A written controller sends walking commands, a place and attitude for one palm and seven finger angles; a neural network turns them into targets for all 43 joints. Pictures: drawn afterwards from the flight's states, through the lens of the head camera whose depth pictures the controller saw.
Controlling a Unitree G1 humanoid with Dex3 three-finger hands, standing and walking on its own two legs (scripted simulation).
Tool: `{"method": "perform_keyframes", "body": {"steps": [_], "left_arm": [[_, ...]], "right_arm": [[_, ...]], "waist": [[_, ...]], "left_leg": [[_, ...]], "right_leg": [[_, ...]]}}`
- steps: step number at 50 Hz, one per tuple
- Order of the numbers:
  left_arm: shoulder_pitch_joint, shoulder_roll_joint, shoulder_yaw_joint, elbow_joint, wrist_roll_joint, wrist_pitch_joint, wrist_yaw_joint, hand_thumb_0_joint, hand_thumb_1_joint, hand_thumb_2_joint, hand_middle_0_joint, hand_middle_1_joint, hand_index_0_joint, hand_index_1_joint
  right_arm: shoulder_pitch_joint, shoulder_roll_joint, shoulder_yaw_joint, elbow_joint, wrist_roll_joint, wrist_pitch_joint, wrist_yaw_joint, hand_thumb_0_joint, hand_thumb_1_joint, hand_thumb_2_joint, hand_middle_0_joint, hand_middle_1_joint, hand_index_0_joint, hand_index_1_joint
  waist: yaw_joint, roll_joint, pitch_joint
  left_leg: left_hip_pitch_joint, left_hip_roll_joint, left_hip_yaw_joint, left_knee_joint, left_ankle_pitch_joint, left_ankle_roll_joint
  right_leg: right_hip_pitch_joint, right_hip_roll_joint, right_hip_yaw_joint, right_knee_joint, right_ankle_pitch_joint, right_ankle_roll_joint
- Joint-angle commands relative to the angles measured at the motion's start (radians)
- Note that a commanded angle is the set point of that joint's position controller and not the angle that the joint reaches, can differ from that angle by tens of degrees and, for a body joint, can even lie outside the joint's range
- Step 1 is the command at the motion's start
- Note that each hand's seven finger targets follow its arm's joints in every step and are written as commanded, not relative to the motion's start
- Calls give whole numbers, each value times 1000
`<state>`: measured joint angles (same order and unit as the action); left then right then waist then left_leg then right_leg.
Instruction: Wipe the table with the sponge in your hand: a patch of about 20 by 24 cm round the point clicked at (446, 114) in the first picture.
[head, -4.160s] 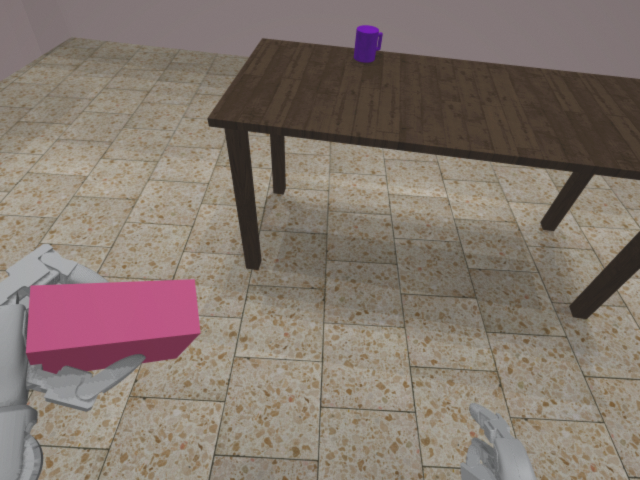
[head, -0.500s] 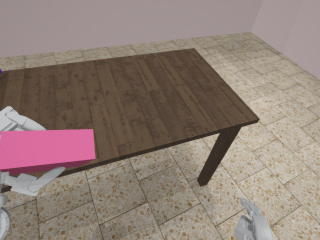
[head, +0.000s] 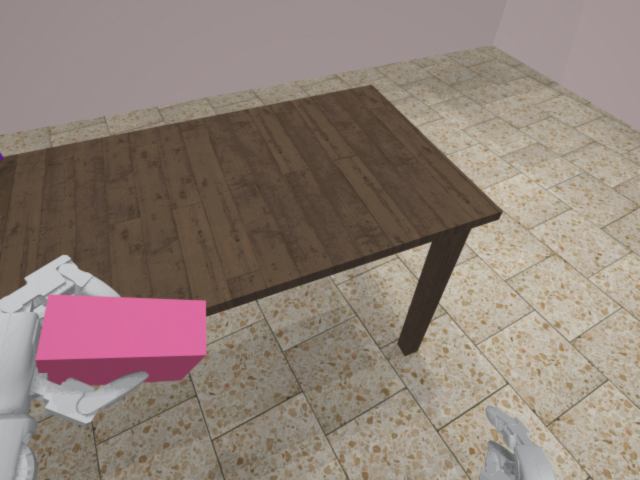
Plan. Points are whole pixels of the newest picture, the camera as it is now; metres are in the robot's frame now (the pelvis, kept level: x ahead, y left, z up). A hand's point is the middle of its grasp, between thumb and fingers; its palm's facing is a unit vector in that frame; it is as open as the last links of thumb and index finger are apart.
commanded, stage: come to a stop and stand still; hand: left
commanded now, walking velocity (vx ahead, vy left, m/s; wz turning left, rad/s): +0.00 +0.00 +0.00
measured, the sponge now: (149, 343) +0.22 +0.19 +0.12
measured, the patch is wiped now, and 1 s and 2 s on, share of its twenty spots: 0.00 0.00 0.00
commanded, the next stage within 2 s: look again from close up in 0.30 s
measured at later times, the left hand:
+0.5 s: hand (56, 321) +0.23 +0.27 +0.14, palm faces +0.38 -0.84 -0.38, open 9.8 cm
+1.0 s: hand (80, 268) +0.29 +0.27 +0.15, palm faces +0.39 -0.83 -0.39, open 9.8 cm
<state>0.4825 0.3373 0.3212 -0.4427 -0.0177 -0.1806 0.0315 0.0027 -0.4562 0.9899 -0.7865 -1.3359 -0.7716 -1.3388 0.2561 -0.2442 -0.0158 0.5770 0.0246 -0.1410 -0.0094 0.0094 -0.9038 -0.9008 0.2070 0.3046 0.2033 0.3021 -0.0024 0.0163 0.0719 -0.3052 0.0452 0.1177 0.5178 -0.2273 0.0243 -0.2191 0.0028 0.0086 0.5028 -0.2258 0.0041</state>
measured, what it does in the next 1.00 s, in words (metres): shifts its weight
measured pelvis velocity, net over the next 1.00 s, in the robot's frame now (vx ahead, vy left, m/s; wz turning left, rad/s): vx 0.08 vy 0.02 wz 0.05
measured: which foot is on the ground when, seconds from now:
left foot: down 0.00-1.00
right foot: down 0.00-1.00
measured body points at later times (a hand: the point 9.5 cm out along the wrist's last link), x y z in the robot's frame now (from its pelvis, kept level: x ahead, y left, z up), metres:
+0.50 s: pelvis +0.01 +0.02 +0.00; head +0.02 +0.04 +0.45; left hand +0.20 +0.32 +0.16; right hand +0.20 -0.18 -0.07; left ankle +0.09 +0.10 -0.73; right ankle +0.03 -0.12 -0.73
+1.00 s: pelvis +0.08 +0.02 +0.00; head +0.10 +0.04 +0.45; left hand +0.26 +0.32 +0.17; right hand +0.28 -0.20 -0.07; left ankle +0.09 +0.10 -0.74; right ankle +0.03 -0.12 -0.73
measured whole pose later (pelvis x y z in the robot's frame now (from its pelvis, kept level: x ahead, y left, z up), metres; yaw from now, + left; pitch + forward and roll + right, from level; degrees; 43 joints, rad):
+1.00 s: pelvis +0.08 +0.02 +0.00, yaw +3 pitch +0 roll -1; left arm 0.43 0.36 0.33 -0.45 -0.03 -0.18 0.10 0.00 -0.45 0.99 -0.79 -1.34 -0.77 -1.34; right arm 0.17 -0.22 0.00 0.58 0.01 -0.12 -0.03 0.01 -0.90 -0.90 0.21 0.30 0.20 0.30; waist 0.02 -0.01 0.05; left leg -0.27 -0.04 0.02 0.54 -0.26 0.06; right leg -0.13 0.01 0.04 0.46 -0.33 0.02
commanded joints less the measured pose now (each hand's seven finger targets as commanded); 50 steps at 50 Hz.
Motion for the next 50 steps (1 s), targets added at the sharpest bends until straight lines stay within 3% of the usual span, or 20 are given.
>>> {"method": "perform_keyframes", "body": {"steps": [1, 2, 3, 6, 9, 13, 15, 18, 21, 22, 24, 27, 29, 32, 33, 37, 41, 46, 47, 50], "left_arm": [[-196, 292, 242, -256, -16, -86, 73, 0, 100, 1300, -1200, -1600, -1200, -1600], [-260, 347, 278, -297, -9, -95, 86, 0, 100, 1300, -1200, -1600, -1200, -1600], [-269, 282, 231, -260, -13, -97, 90, 0, 100, 1300, -1200, -1600, -1200, -1600], [-340, 270, 218, -227, 8, -111, 89, 0, 100, 1300, -1200, -1600, -1200, -1600], [-294, 220, 166, -241, 7, -125, 79, 0, 100, 1300, -1200, -1600, -1200, -1600], [-173, 142, 83, -192, 0, -106, 62, 0, 100, 1300, -1200, -1600, -1200, -1600], [-179, 143, 80, -157, -7, -89, 64, 0, 100, 1300, -1200, -1600, -1200, -1600], [-240, 149, 90, -111, -6, -75, 71, 0, 100, 1300, -1200, -1600, -1200, -1600], [-279, 180, 128, -132, -1, -85, 76, 0, 100, 1300, -1200, -1600, -1200, -1600], [-294, 228, 168, -180, 3, -88, 78, 0, 100, 1300, -1200, -1600, -1200, -1600], [-288, 197, 143, -237, 8, -94, 78, 0, 100, 1300, -1200, -1600, -1200, -1600], [-209, 241, 177, -331, 0, -97, 84, 0, 100, 1300, -1200, -1600, -1200, -1600], [-159, 217, 162, -336, -6, -104, 88, 0, 100, 1300, -1200, -1600, -1200, -1600], [-115, 191, 155, -262, -9, -90, 87, 0, 100, 1300, -1200, -1600, -1200, -1600], [-130, 158, 126, -243, -11, -88, 85, 0, 100, 1300, -1200, -1600, -1200, -1600], [-166, 183, 142, -177, -8, -74, 91, 0, 100, 1300, -1200, -1600, -1200, -1600], [-184, 171, 118, -179, -16, -70, 86, 0, 100, 1300, -1200, -1600, -1200, -1600], [-156, 206, 141, -273, -26, -81, 91, 0, 100, 1300, -1200, -1600, -1200, -1600], [-150, 244, 176, -297, -25, -83, 97, 0, 100, 1300, -1200, -1600, -1200, -1600], [-110, 239, 187, -304, -36, -98, 98, 0, 100, 1300, -1200, -1600, -1200, -1600]], "right_arm": [[-133, -61, -2, -175, -15, -78, -37, 0, -900, -900, 200, 300, 200, 300], [-136, -81, -7, -176, -17, -79, -44, 0, -900, -900, 200, 300, 200, 300], [-121, -79, -8, -171, -14, -82, -48, 0, -900, -900, 200, 300, 200, 300], [-109, -92, -16, -178, -8, -97, -42, 0, -900, -900, 200, 300, 200, 300], [-108, -78, -11, -178, -12, -124, -26, 0, -900, -900, 200, 300, 200, 300], [-97, -66, -15, -157, -23, -120, -10, 0, -900, -900, 200, 300, 200, 300], [-93, -70, -13, -139, -27, -107, -13, 0, -900, -900, 200, 300, 200, 300], [-110, -74, -3, -122, -26, -94, -24, 0, -900, -900, 200, 300, 200, 300], [-125, -78, -4, -140, -20, -84, -34, 0, -900, -900, 200, 300, 200, 300], [-140, -78, 0, -150, -23, -84, -37, 0, -900, -900, 200, 300, 200, 300], [-145, -63, 7, -169, -24, -83, -36, 0, -900, -900, 200, 300, 200, 300], [-147, -54, 10, -179, -34, -96, -29, 0, -900, -900, 200, 300, 200, 300], [-141, -54, 10, -170, -35, -100, -26, 0, -900, -900, 200, 300, 200, 300], [-137, -67, -2, -156, -37, -94, -24, 0, -900, -900, 200, 300, 200, 300], [-130, -67, -4, -144, -32, -88, -23, 0, -900, -900, 200, 300, 200, 300], [-136, -77, -9, -123, -27, -68, -35, 0, -900, -900, 200, 300, 200, 300], [-143, -79, -18, -136, -22, -44, -37, 0, -900, -900, 200, 300, 200, 300], [-156, -81, -23, -155, -17, -29, -29, 0, -900, -900, 200, 300, 200, 300], [-165, -88, -24, -159, -17, -29, -29, 0, -900, -900, 200, 300, 200, 300], [-144, -90, -29, -162, -9, -19, -24, 0, -900, -900, 200, 300, 200, 300]], "waist": [[27, -41, -76], [29, 63, -75], [29, 138, -77], [45, 267, -96], [45, 185, -110], [28, -53, -81], [19, -90, -59], [18, 3, -61], [29, 66, -78], [31, 123, -85], [37, 185, -110], [45, 155, -182], [45, 87, -220], [33, 27, -179], [27, 31, -171], [27, 67, -178], [27, -1, -186], [26, 8, -202], [27, 30, -206], [18, 65, -240]], "left_leg": [[107, 7, -88, -101, -140, 3], [93, 28, -119, -161, -178, 5], [42, 58, -155, -222, -264, 18], [-129, 97, -176, -298, -468, 47], [-66, 67, -162, -255, -402, 34], [84, -24, -102, -77, -218, -8], [133, -34, -104, -25, -147, -18], [118, -5, -164, -150, -135, -18], [34, 47, -252, -294, -350, 2], [22, 61, -277, -352, -413, 6], [-27, 94, -309, -400, -470, 29], [89, 65, -248, -317, -240, 22], [125, 47, -223, -233, -94, 18], [126, 5, -187, -178, -91, -3], [147, 2, -183, -166, -50, -9], [197, 16, -192, -177, 50, -10], [167, -5, -167, -106, 79, 16], [140, -13, -160, -22, 178, 36], [139, -11, -159, -8, 224, 36], [188, 6, -183, 3, 368, 52]], "right_leg": [[-151, -61, 84, -190, -245, -48], [-130, -38, 69, -152, -226, -41], [-67, -11, 33, -96, -185, -34], [125, 30, -18, 26, -124, -25], [112, 21, -22, -56, -105, -29], [-90, -50, 126, -272, -260, -56], [-179, -72, 148, -299, -293, -65], [-126, -16, 70, -225, -203, -34], [-16, 31, 29, -145, -174, -12], [7, 48, 12, -99, -173, -8], [90, 57, -10, -26, -106, -10], [99, 36, -7, -100, -14, -17], [122, 10, 20, -146, 42, -22], [60, -15, 79, -213, 0, -37], [35, -16, 82, -213, 16, -39], [18, -6, 55, -181, 83, -27], [55, -45, 75, -170, 130, -36], [89, -93, 98, -103, 212, -58], [94, -101, 93, -82, 247, -60], [86, -78, 45, 29, 333, -50]]}}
